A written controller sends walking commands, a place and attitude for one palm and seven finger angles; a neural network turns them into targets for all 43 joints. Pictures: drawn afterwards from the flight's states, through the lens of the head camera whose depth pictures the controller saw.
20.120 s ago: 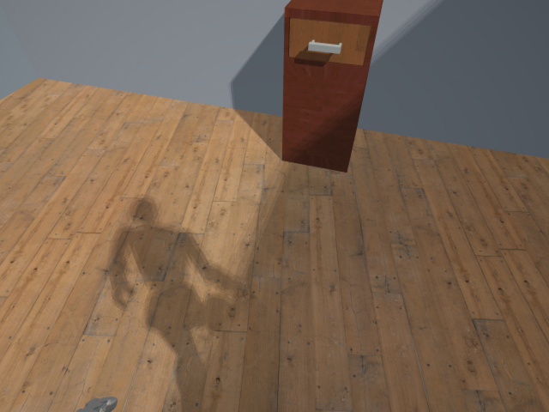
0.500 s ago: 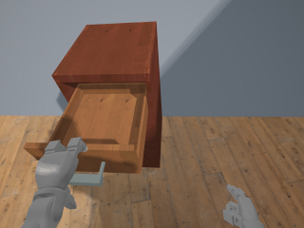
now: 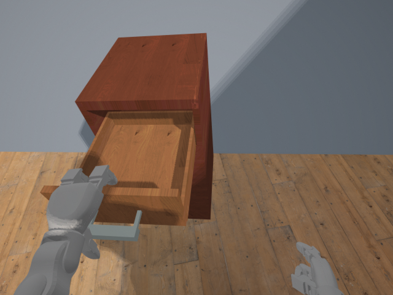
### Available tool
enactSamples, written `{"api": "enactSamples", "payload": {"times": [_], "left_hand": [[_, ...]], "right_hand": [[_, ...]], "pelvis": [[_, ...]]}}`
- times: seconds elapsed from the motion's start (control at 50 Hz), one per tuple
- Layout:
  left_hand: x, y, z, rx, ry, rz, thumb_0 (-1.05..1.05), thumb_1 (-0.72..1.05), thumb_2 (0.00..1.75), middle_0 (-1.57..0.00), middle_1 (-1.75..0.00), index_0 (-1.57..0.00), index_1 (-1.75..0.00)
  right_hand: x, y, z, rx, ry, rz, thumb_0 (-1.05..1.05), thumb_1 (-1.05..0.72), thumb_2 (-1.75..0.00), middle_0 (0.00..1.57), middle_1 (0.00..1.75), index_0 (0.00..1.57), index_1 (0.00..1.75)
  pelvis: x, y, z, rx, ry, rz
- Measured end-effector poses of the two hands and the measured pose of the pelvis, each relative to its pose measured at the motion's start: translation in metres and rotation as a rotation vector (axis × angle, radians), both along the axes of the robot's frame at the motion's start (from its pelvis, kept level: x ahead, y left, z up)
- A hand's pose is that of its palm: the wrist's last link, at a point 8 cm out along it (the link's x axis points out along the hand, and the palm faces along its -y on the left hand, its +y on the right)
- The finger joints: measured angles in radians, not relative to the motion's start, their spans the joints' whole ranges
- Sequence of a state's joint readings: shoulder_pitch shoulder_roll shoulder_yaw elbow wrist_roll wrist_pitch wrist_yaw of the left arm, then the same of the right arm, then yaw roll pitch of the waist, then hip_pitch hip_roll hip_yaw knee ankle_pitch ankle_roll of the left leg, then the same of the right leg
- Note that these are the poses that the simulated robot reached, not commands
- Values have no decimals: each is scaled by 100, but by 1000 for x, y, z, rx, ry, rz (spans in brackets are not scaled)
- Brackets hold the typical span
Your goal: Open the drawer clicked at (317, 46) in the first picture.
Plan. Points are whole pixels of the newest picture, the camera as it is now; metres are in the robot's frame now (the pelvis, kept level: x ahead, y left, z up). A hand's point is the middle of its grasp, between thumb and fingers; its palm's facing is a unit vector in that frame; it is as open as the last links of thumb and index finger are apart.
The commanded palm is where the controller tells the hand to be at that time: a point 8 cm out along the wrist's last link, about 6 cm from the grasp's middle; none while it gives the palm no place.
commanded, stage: lift the hand off the handle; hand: left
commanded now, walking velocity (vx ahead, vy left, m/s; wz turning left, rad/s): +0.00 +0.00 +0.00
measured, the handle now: (113, 223) +0.27 +0.27 -0.07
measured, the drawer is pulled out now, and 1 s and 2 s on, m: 0.30 0.30 0.30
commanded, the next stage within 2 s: draw the hand back to the body in 0.36 s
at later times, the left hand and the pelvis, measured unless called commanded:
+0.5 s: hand (87, 207) +0.24 +0.26 +0.07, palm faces +0.02 -0.09 -1.00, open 13.8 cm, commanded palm +0.21 +0.26 +0.13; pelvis +0.00 +0.01 +0.01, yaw +0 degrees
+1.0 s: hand (68, 214) +0.21 +0.27 +0.10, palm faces +0.05 -0.07 -1.00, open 13.8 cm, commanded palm +0.18 +0.27 +0.15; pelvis +0.01 +0.01 +0.01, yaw +0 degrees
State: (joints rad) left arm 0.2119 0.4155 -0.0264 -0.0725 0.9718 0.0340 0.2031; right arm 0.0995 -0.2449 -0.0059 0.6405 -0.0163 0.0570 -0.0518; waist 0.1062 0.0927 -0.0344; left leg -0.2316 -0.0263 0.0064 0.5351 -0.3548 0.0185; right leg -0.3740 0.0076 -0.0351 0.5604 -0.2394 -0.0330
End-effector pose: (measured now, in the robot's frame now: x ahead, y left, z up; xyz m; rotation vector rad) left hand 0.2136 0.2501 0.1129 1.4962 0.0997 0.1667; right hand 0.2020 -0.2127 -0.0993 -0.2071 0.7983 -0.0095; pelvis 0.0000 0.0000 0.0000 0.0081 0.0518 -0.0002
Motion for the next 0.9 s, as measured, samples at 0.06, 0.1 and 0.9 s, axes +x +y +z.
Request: {"api": "enactSamples", "payload": {"times": [0.06, 0.1, 0.9], "left_hand": [[-2, -3, 5, -3, -12, -19, 0, -49, 30, -32, -120, -32, -120], [-3, -2, 6, 4, -11, -19, 0, -49, 30, -32, -120, -32, -120], [-19, 17, 33, -6, 9, 16, 0, -49, 30, -32, -120, -32, -120]], "right_hand": [[1, 3, 2, 4, -4, 5, 2, -91, -90, 20, 30, 21, 30], [2, 5, 3, 7, -3, 8, 2, -91, -90, 20, 30, 21, 30], [20, 28, 13, 24, -5, 77, 2, -91, -90, 20, 30, 21, 30]], "pelvis": [[1, 2, 1, 0, -6, -1], [0, 2, 2, 0, -11, -3], [6, 12, 8, -13, -41, 8]]}}
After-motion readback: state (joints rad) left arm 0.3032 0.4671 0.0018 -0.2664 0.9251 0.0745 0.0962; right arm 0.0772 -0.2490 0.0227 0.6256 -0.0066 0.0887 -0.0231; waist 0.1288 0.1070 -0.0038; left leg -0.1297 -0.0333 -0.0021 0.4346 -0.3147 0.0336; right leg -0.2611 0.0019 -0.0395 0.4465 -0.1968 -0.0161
